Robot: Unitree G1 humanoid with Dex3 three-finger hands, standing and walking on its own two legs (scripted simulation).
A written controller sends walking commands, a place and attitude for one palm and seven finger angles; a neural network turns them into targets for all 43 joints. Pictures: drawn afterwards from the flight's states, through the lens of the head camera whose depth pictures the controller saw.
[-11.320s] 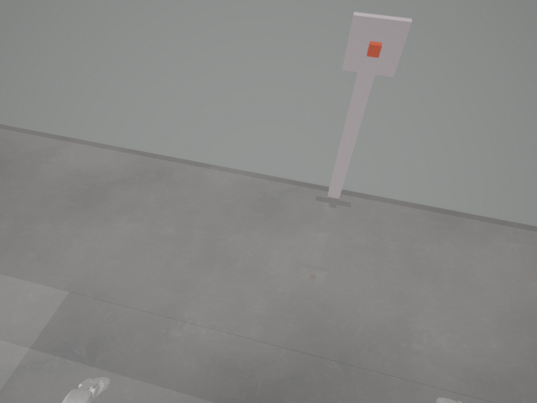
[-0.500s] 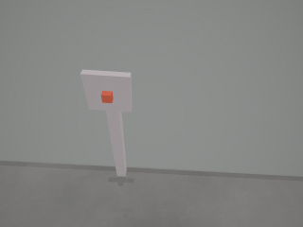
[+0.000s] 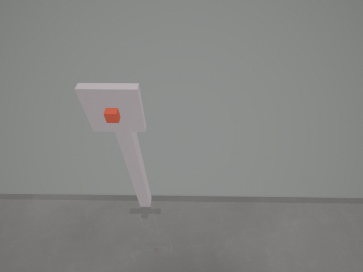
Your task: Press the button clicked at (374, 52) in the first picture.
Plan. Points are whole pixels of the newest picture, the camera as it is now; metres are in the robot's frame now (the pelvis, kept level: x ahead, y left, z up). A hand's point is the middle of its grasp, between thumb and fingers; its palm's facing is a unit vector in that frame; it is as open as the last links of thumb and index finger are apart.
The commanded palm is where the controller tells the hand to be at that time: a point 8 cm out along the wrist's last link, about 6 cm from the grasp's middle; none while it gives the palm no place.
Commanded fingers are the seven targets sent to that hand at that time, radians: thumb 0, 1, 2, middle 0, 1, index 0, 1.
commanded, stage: come to a stop and stand still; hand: left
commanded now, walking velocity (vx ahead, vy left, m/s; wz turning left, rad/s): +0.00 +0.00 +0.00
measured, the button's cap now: (112, 114) +0.55 +0.25 +0.01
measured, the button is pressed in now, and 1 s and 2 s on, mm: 0 0 0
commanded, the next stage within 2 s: look again from close up in 0.06 s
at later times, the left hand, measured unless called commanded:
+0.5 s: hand out of the picture -0.05 +0.22 -0.18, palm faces +0.04 -0.98 -0.19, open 7.4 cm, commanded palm none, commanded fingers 0.00 0.90 0.90 -0.20 -0.30 -0.20 -0.30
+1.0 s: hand out of the picture -0.04 +0.19 -0.19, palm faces +0.05 -0.99 -0.13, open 7.4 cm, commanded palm none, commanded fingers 0.00 0.90 0.90 -0.20 -0.30 -0.20 -0.30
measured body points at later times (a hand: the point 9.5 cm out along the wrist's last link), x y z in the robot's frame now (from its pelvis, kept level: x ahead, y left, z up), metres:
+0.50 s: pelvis -0.05 +0.05 -0.01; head -0.06 +0.05 +0.44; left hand -0.05 +0.27 -0.17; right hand -0.04 -0.17 -0.16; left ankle -0.04 +0.14 -0.74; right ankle +0.00 -0.08 -0.74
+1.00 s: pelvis +0.00 +0.04 -0.01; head +0.00 +0.04 +0.44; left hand -0.04 +0.24 -0.17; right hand -0.02 -0.18 -0.17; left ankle -0.04 +0.14 -0.74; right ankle +0.00 -0.08 -0.74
